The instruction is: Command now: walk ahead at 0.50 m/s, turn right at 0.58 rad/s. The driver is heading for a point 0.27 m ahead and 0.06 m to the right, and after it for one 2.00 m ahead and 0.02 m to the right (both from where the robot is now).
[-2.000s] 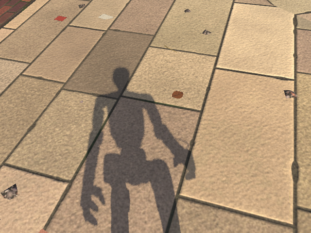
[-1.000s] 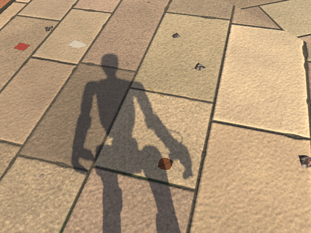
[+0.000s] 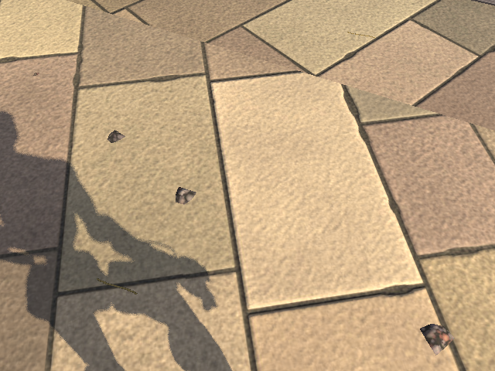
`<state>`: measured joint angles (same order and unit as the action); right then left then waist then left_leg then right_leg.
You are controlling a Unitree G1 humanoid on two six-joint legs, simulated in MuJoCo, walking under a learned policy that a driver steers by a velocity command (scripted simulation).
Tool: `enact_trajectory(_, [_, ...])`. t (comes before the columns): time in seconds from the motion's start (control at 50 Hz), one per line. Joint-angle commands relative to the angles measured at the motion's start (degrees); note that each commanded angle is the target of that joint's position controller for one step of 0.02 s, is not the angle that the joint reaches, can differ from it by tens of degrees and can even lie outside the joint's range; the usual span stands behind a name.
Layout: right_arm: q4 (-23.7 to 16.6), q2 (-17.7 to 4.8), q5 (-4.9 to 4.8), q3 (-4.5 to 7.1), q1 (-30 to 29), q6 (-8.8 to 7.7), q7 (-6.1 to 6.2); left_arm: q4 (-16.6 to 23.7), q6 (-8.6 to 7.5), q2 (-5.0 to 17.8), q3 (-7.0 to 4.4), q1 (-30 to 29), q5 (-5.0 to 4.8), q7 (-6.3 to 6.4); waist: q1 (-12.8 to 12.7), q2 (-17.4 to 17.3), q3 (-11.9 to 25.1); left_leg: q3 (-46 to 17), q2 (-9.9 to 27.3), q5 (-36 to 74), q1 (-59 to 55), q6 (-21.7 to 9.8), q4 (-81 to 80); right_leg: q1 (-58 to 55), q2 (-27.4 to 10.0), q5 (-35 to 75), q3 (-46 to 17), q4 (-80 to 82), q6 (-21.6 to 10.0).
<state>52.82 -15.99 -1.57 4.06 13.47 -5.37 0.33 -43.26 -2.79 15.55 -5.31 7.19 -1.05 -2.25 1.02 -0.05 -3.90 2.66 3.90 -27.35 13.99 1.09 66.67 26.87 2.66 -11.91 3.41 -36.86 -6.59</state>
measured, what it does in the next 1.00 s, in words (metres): walks ahead, turning right: left foot, then right foot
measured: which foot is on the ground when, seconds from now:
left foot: up 0.00-0.36, down 0.38-1.00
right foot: down 0.00-0.38, up 0.40-0.66, down 0.68-1.00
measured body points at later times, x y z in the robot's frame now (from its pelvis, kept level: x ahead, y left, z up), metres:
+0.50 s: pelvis +0.22 +0.02 +0.01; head +0.26 +0.02 +0.46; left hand +0.40 +0.27 -0.11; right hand +0.34 -0.27 -0.09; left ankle +0.34 +0.10 -0.72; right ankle +0.10 -0.08 -0.65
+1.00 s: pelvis +0.27 -0.01 +0.01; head +0.27 -0.02 +0.46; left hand +0.43 +0.20 -0.11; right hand +0.30 -0.29 -0.12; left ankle +0.35 +0.10 -0.72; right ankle +0.21 -0.13 -0.72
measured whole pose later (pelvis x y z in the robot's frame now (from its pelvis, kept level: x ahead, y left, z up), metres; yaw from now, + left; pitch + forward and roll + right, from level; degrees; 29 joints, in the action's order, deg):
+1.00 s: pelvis +0.27 -0.01 +0.01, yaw -15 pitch -1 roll +0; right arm 52.0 -13.7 0.5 1.8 9.2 -1.0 0.2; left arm -46.4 -0.7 12.1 -1.8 14.6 0.7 1.4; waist 0.9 0.1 -1.0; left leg 0.1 0.5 -12.3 17.9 0.7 30.9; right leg 11.8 0.2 -20.3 -2.5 -32.8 0.2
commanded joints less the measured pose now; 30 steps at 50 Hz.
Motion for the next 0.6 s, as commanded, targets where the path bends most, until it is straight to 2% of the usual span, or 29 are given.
enact_trajectory(0.02, [-7.01, -6.43, 0.08, 0.77, -5.16, -4.09, -0.18, 1.75, -1.46, 7.43, -1.92, 8.85, 0.17, 0.50, -3.63, 0.36, 10.50, -7.54, 2.19, 5.87, 30.56, -2.47, 6.49, -32.04, -16.87, 5.49, -31.32, 20.64, -12.08])
enact_trajectory(0.04, [-6.53, -7.45, 0.93, 1.44, -3.91, -3.36, -0.04, 2.84, -1.57, 5.78, -1.27, 5.60, 0.55, 0.70, -1.41, 0.71, 9.09, -7.93, 3.66, 7.82, 25.61, -2.14, 2.38, -25.26, -15.14, 10.51, -27.07, 21.53, -11.09])
enact_trajectory(0.06, [-6.55, -7.51, 1.16, 1.70, -3.17, -2.40, -0.16, 3.43, -1.60, 5.56, -1.03, 4.57, 0.87, 0.92, -0.20, 0.91, 8.35, -7.92, 4.05, 8.80, 22.53, -1.65, 0.09, -21.33, -14.13, 12.27, -25.51, 22.81, -10.81])
enact_trajectory(0.1, [-7.44, -6.13, 2.07, 1.64, -3.92, -1.04, 0.19, 3.62, -1.77, 7.60, -1.39, 4.77, 0.71, 1.61, 0.77, 0.17, 6.37, -6.30, 3.07, 9.94, 20.73, 0.50, -5.09, -16.18, -13.17, 26.11, -21.42, 22.81, -10.90])
enact_trajectory(0.14, [-8.96, -4.63, 2.77, 1.18, -6.99, -0.42, 0.61, 3.42, -1.44, 9.63, -1.97, 6.20, 0.74, 2.60, 0.53, 0.63, 5.37, -4.76, 0.93, 14.94, 19.90, 2.18, -12.69, -12.95, -10.80, 35.99, -16.68, 21.45, -9.69])
enact_trajectory(0.2, [-10.59, -2.82, 2.53, 0.31, -11.79, -0.19, 0.16, 3.32, 0.04, 9.73, -2.19, 8.00, 0.08, 3.51, -1.59, 3.96, 6.63, -3.58, -3.07, 27.04, 14.96, 2.14, -26.17, -10.82, -6.65, 35.20, -12.97, 18.40, -5.61])
enact_trajectory(0.26, [-12.52, -3.64, 1.73, 0.33, -15.43, 0.24, -0.47, 2.94, 1.25, 9.27, -2.12, 10.00, -0.11, 3.90, -3.31, 5.97, 7.65, -4.52, -5.43, 31.11, 12.91, 1.87, -33.17, -12.87, -7.18, 27.93, -16.67, 15.59, -3.47])
enact_trajectory(0.32, [-12.54, -6.05, 2.14, 0.98, -14.09, -0.21, -1.00, 3.17, 1.70, 7.86, -1.65, 9.59, 0.24, 4.55, -2.74, 6.93, 8.30, -6.34, -4.74, 28.72, 12.45, 0.43, -37.40, -18.44, -9.50, 24.14, -21.34, 10.45, -2.89])
enact_trajectory(0.34, [-12.19, -6.60, 2.42, 1.19, -12.54, -0.67, -1.10, 3.47, 1.68, 7.33, -1.44, 8.80, 0.37, 4.72, -1.95, 7.34, 8.60, -6.15, -4.56, 28.48, 10.84, -0.66, -39.15, -19.68, -9.48, 24.40, -22.39, 7.82, -2.48])
enact_trajectory(0.36, [-11.59, -6.82, 2.94, 1.30, -9.82, -1.26, -1.07, 3.94, 1.63, 6.46, -1.04, 7.52, 0.37, 4.75, -0.09, 6.80, 9.44, -5.23, -4.03, 33.95, 6.19, -2.17, -43.57, -19.56, -7.40, 24.29, -21.65, 3.54, -1.06])
enact_trajectory(0.38, [-11.72, -9.24, 4.20, 1.64, -7.02, -1.73, -0.75, 5.15, 1.28, 4.27, -0.27, 7.80, 1.18, 4.67, 0.43, 3.03, 14.16, -9.84, 2.27, 51.63, -4.09, -5.06, -41.97, -16.15, -3.53, 18.67, -19.52, -4.99, 1.29])
enact_trajectory(0.4, [-11.96, -11.33, 5.57, 1.76, -4.52, -1.33, -0.42, 4.70, 0.98, 2.29, 0.41, 16.16, 1.36, 4.56, -2.23, -8.78, 20.58, -23.20, 15.29, 74.51, -20.22, -15.12, -38.37, -4.06, 3.03, -11.16, -15.58, -20.30, 5.00])
enact_trajectory(0.42, [-10.64, -8.83, 3.79, 1.49, -1.92, -0.28, -0.64, 4.26, 1.08, 4.93, 0.50, 20.57, 0.68, 4.12, -2.59, -16.52, 26.40, -36.44, 22.53, 65.44, -24.91, -22.12, -40.76, 2.91, 3.68, -30.53, -14.47, -29.64, 7.36])
enact_trajectory(0.44, [-11.79, -6.18, 2.20, 0.68, -4.01, 0.38, -0.83, 3.26, 1.97, 9.50, -0.64, 17.99, 0.13, 4.01, -1.33, -9.06, 22.49, -35.37, 19.89, 49.27, -20.33, -20.72, -42.78, 5.41, 1.05, -27.81, -15.63, -34.92, 8.84])
enact_trajectory(0.46, [-12.22, -5.06, 2.19, 0.15, -5.98, 1.25, -0.79, 3.83, 3.25, 10.18, -0.92, 12.58, 0.07, 4.33, -0.54, -5.36, 17.46, -30.05, 16.47, 38.48, -15.41, -17.79, -44.06, 7.17, -0.18, -24.31, -13.51, -36.80, 9.93])
enact_trajectory(0.48, [-12.40, -3.90, 2.46, -0.58, -8.39, 1.96, -0.84, 4.02, 4.47, 9.49, -0.89, 10.41, 0.37, 4.61, -1.02, -3.82, 13.30, -26.13, 13.89, 30.77, -8.68, -16.10, -46.27, 6.61, -1.40, -22.14, -12.51, -34.73, 10.39])
enact_trajectory(0.5, [-12.46, -3.76, 2.71, -0.86, -10.59, 2.51, -0.79, 4.19, 5.36, 8.54, -0.76, 9.68, 0.65, 4.74, -2.10, -4.58, 10.53, -23.29, 11.80, 24.66, -2.48, -14.66, -48.54, 3.62, -2.98, -19.80, -12.00, -30.61, 10.46])
enact_trajectory(0.52, [-12.16, -4.53, 3.06, -0.67, -11.97, 3.03, -0.81, 4.02, 5.70, 6.53, -0.16, 10.21, 0.65, 4.64, -3.14, -6.26, 8.60, -18.96, 8.57, 21.67, 2.60, -13.03, -50.38, -0.52, -3.35, -18.03, -9.62, -24.45, 10.38])
enact_trajectory(0.56, [-11.58, -5.00, 3.13, -0.38, -12.16, 3.51, -0.71, 3.19, 5.20, 3.40, 0.93, 10.81, 0.99, 4.57, -2.87, -8.83, 8.90, -13.73, 5.54, 23.66, 5.02, -12.44, -50.88, -6.82, -3.12, -16.73, -6.03, -13.73, 10.23])
enact_trajectory(0.6, [-10.65, -5.73, 2.62, -0.13, -10.03, 3.68, -0.43, 2.79, 4.53, 3.28, 1.24, 9.71, 1.09, 4.36, -1.64, -9.21, 11.13, -14.02, 6.54, 24.18, 2.32, -13.39, -49.94, -10.09, -3.38, -12.06, -5.57, -5.84, 9.60])
Velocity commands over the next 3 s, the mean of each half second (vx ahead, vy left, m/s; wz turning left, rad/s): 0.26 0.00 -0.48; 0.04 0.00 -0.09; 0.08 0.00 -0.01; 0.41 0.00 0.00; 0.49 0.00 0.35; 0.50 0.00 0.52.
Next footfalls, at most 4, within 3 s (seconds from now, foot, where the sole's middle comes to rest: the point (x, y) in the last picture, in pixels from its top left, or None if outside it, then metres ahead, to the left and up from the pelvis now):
0.38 left None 0.38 0.09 -0.76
0.68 right None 0.25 -0.13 -0.76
2.00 right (347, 279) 0.68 -0.25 -0.76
2.56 left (273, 187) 1.01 -0.06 -0.75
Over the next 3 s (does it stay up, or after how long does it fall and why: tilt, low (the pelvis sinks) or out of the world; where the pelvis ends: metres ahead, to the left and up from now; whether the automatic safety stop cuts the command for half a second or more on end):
stays up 1.12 -0.14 0.01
